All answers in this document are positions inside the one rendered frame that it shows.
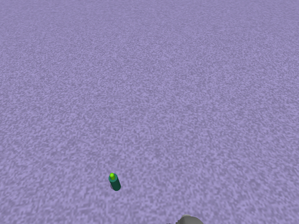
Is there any bottle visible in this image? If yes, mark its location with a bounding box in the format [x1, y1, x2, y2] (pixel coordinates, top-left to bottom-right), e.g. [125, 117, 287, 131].
[108, 173, 121, 191]

